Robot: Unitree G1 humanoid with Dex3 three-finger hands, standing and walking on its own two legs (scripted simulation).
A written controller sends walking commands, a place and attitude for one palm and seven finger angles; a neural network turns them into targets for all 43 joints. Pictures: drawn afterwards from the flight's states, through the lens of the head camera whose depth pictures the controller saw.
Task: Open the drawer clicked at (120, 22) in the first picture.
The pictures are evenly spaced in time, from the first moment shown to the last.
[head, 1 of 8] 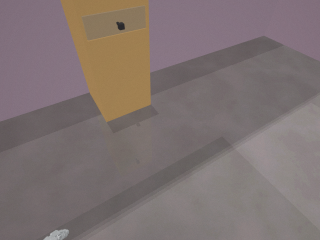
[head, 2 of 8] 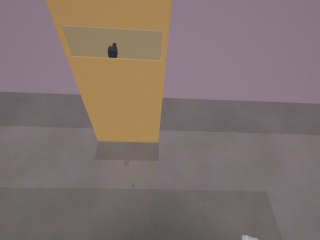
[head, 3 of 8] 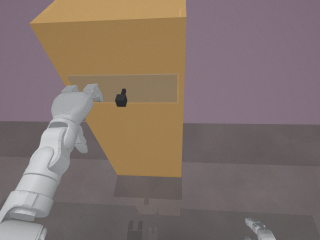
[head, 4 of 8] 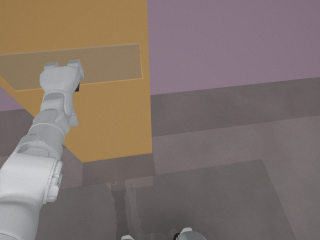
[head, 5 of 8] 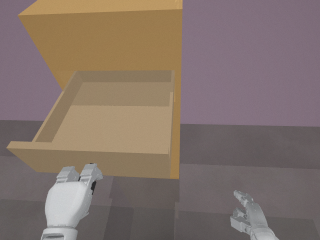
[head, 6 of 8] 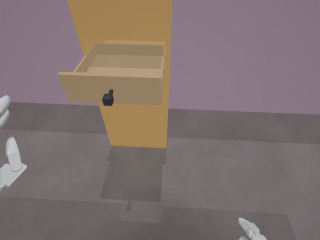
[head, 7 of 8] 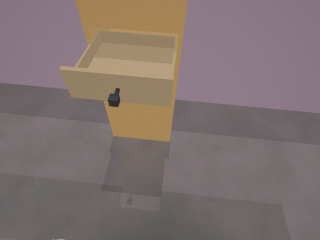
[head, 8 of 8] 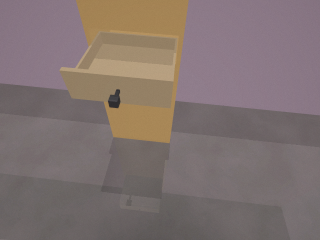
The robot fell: no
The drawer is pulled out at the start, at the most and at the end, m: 0.00 0.30 0.30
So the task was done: yes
